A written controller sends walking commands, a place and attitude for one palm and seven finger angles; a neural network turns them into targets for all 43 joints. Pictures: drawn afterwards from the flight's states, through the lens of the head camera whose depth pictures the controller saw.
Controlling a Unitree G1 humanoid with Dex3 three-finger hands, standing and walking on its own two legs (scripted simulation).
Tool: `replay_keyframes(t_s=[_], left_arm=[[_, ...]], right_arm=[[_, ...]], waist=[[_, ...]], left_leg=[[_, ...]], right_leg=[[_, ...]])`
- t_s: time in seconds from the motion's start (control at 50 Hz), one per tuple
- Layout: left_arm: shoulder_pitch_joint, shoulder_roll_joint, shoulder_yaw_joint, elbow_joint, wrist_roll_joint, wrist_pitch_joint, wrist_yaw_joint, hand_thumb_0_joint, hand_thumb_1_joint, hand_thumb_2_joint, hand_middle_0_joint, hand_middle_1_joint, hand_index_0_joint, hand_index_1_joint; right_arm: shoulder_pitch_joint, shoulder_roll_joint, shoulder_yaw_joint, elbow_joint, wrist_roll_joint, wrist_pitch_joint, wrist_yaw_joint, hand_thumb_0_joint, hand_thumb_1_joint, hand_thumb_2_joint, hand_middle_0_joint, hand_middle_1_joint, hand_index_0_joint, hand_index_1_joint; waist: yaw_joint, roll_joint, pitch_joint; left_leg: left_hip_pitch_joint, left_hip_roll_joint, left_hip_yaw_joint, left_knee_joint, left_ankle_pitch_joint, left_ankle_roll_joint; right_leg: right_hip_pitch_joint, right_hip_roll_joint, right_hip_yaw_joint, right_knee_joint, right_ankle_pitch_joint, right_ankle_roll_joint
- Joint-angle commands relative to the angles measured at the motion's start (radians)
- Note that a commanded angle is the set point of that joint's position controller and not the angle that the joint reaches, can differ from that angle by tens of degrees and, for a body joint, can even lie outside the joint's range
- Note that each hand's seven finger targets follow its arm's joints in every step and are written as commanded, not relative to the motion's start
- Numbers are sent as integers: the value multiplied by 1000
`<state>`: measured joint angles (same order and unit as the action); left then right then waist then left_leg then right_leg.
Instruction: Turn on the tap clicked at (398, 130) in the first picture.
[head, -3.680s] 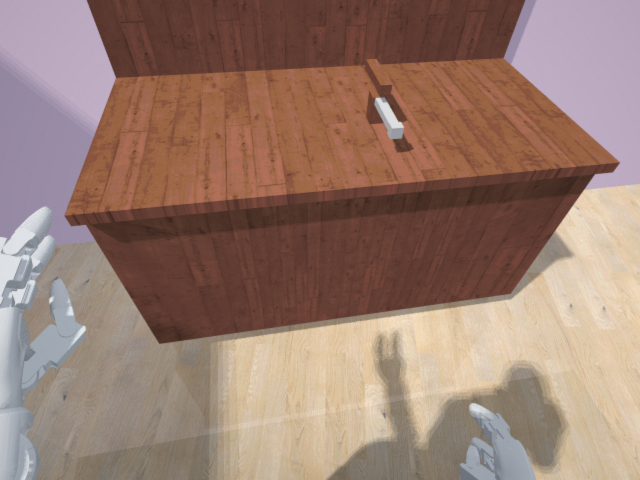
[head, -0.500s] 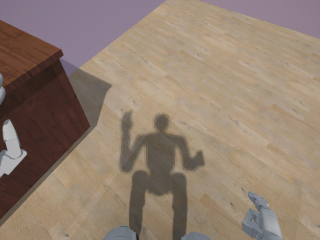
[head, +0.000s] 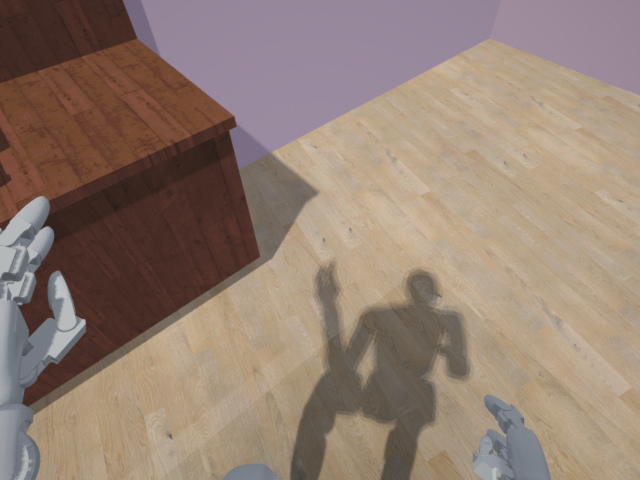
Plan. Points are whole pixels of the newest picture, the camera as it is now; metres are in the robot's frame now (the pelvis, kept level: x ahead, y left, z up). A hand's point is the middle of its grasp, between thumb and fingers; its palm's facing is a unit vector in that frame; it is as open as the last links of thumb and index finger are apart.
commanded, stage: turn to face it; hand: left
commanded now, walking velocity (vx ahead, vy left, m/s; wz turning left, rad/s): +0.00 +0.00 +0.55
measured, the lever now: out of the picture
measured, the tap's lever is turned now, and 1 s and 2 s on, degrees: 0 0 0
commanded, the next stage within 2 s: take the last steps up to it in 0.48 s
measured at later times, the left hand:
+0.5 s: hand out of the picture +0.08 +0.24 +0.17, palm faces +0.61 -0.66 -0.44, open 7.4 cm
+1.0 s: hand out of the picture -0.02 +0.24 +0.18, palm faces +0.73 -0.57 -0.38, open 7.4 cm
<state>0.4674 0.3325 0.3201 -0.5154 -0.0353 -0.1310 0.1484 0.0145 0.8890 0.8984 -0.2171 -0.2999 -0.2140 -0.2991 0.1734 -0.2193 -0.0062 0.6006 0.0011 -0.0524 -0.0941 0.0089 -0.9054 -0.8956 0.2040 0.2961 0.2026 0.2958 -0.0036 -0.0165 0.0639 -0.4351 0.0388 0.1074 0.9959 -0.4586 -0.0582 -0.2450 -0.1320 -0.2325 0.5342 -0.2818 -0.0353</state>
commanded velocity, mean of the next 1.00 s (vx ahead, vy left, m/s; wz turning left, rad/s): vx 0.13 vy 0.06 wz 0.26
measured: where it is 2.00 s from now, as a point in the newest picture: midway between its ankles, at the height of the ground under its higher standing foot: outside the picture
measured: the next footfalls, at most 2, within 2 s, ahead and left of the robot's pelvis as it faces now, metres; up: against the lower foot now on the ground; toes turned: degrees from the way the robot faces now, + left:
left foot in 0.14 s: -0.01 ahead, +0.14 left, +0.00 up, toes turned +12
right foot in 0.44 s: +0.02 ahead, -0.11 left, +0.00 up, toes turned +8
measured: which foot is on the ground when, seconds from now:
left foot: up 0.00-0.12, down 0.14-0.46, up 0.48-0.84, down 0.86-1.00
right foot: down 0.00-0.14, up 0.16-0.42, down 0.44-0.86, up 0.88-1.00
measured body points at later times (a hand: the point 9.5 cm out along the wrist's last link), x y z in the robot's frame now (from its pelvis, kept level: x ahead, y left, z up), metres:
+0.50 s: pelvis -0.06 -0.04 -0.02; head -0.03 -0.07 +0.43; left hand +0.05 +0.27 +0.19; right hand +0.15 -0.19 -0.13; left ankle -0.06 +0.12 -0.72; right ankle -0.02 -0.12 -0.74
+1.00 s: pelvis -0.11 -0.06 -0.01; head -0.13 -0.07 +0.44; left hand -0.07 +0.27 +0.20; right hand +0.11 -0.22 -0.10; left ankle -0.20 +0.05 -0.74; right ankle -0.04 -0.13 -0.69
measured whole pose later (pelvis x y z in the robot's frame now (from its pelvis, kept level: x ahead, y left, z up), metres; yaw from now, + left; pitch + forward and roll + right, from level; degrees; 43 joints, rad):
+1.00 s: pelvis -0.11 -0.06 -0.01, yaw +24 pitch -2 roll +1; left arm 0.45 0.35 0.35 -0.45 -0.01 -0.23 0.15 0.01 0.89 0.90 -0.21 -0.30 -0.21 -0.30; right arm 0.28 -0.19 -0.02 0.65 0.01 -0.13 -0.05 0.01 -0.91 -0.90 0.20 0.30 0.20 0.30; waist 0.00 -0.01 -0.03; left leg -0.15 0.03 0.05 0.52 -0.34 -0.01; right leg -0.49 -0.07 -0.12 0.97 -0.43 0.03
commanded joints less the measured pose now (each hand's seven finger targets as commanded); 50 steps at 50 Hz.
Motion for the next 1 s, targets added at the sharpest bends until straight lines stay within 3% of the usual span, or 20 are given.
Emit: replay_keyframes(t_s=[0.0,0.08,0.1,0.12,0.14,0.18,0.24,0.38,0.4,0.44,0.48,0.56,0.72,0.78,0.8,0.84,0.86,0.9,0.94,0.98], left_arm=[[20,212,177,-273,-3,-81,51,0,900,900,-200,-300,-200,-300],[6,197,166,-280,-14,-81,55,0,900,900,-200,-300,-200,-300],[2,189,148,-304,-23,-88,51,0,900,900,-200,-300,-200,-300],[-16,199,145,-339,-37,-108,43,0,900,900,-200,-300,-200,-300],[25,201,159,-259,-18,-124,27,0,900,900,-200,-300,-200,-300],[-23,234,165,-329,14,-136,10,0,900,900,-200,-300,-200,-300],[27,194,148,-335,-6,-125,10,0,900,900,-200,-300,-200,-300],[-63,172,134,-195,-17,-88,10,0,900,900,-200,-300,-200,-300],[-98,178,126,-179,-10,-85,12,0,900,900,-200,-300,-200,-300],[-155,237,147,-138,-12,-66,26,0,900,900,-200,-300,-200,-300],[-118,223,141,-134,-8,-69,24,0,900,900,-200,-300,-200,-300],[-82,214,148,-151,-1,-101,21,0,900,900,-200,-300,-200,-300],[-10,208,164,-204,6,-130,54,0,900,900,-200,-300,-200,-300],[-33,182,148,-194,4,-138,61,0,900,900,-200,-300,-200,-300],[-52,169,124,-218,-1,-143,56,0,900,900,-200,-300,-200,-300],[-119,161,108,-248,8,-173,54,0,900,900,-200,-300,-200,-300],[-113,194,124,-203,23,-182,42,0,900,900,-200,-300,-200,-300],[-149,205,123,-202,38,-177,18,0,900,900,-200,-300,-200,-300],[-138,168,93,-174,37,-178,11,0,900,900,-200,-300,-200,-300],[-135,166,89,-154,26,-172,9,0,900,900,-200,-300,-200,-300]], right_arm=[[-76,-45,-29,-201,-12,-37,-5,0,-900,-900,200,300,200,300],[-7,-61,-41,-205,-8,-17,4,0,-900,-900,200,300,200,300],[-4,-86,-51,-211,-3,-20,4,0,-900,-900,200,300,200,300],[-26,-117,-56,-220,0,-42,11,0,-900,-900,200,300,200,300],[12,-111,-53,-199,3,-59,25,0,-900,-900,200,300,200,300],[-16,-109,-59,-170,3,-81,43,0,-900,-900,200,300,200,300],[-13,-108,-59,-157,12,-106,58,0,-900,-900,200,300,200,300],[-25,-99,-36,-131,13,-106,47,0,-900,-900,200,300,200,300],[-24,-92,-31,-135,14,-97,40,0,-900,-900,200,300,200,300],[-33,-69,-32,-142,18,-96,37,0,-900,-900,200,300,200,300],[-63,-64,-27,-126,0,-84,38,0,-900,-900,200,300,200,300],[-102,-61,-16,-128,0,-64,13,0,-900,-900,200,300,200,300],[-50,-83,-40,-155,-18,-77,19,0,-900,-900,200,300,200,300],[-2,-84,-42,-145,-17,-82,23,0,-900,-900,200,300,200,300],[8,-93,-49,-156,-9,-86,20,0,-900,-900,200,300,200,300],[-10,-128,-54,-162,-8,-107,25,0,-900,-900,200,300,200,300],[-1,-117,-57,-128,-2,-115,29,0,-900,-900,200,300,200,300],[-11,-110,-62,-107,10,-125,41,0,-900,-900,200,300,200,300],[-21,-110,-58,-90,11,-135,40,0,-900,-900,200,300,200,300],[-26,-110,-47,-81,6,-139,36,0,-900,-900,200,300,200,300]], waist=[[45,-156,-218],[-16,-80,-263],[-24,51,-260],[-7,292,-223],[1,304,-180],[-7,305,-169],[-2,293,-163],[16,213,-127],[15,131,-126],[17,-289,-138],[10,-191,-85],[11,-127,-104],[39,-121,-193],[-1,-92,-215],[-14,-16,-205],[-10,349,-114],[-15,321,-82],[-3,256,-19],[5,240,16],[9,261,0]], left_leg=[[13,13,30,-251,-31,15],[230,-21,46,-563,234,33],[320,94,-95,-600,452,85],[404,321,-399,-624,909,209],[428,392,-501,-608,1117,280],[387,323,-419,-565,1000,273],[246,214,-252,-585,772,205],[89,182,-246,-543,401,156],[66,139,-201,-469,308,125],[-42,-58,-78,-34,-84,29],[-65,-31,-150,229,6,14],[-22,-4,-96,131,44,6],[53,-10,6,-328,-55,60],[207,-47,42,-558,17,81],[302,-14,2,-651,40,103],[408,293,-416,-763,143,245],[351,356,-503,-780,160,299],[244,303,-399,-758,83,303],[154,225,-249,-742,139,255],[114,198,-190,-718,182,231]], right_leg=[[229,-263,164,-105,614,-81],[129,-205,105,108,557,11],[-3,-132,76,257,358,60],[-234,6,86,415,-134,122],[-364,54,147,513,-391,116],[-398,37,209,550,-297,116],[-205,84,156,395,-160,119],[85,136,129,-18,-33,116],[118,88,167,-119,44,97],[50,-273,596,-281,139,-67],[-37,-252,527,-296,56,-88],[-17,-175,296,-253,165,-71],[136,-246,411,-292,-145,-106],[86,-187,337,-203,-184,-55],[12,-135,282,-80,-175,-18],[-333,70,93,337,-252,67],[-420,65,145,509,-277,65],[-429,24,184,557,-185,72],[-317,34,132,455,-146,78],[-167,65,85,288,-139,82]])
